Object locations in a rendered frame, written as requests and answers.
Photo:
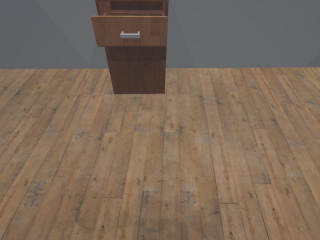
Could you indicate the cabinet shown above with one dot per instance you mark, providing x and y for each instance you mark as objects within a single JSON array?
[{"x": 136, "y": 69}]

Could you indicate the drawer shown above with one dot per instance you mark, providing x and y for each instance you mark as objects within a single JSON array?
[{"x": 151, "y": 26}]

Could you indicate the handle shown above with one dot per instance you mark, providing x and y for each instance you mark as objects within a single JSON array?
[{"x": 130, "y": 35}]

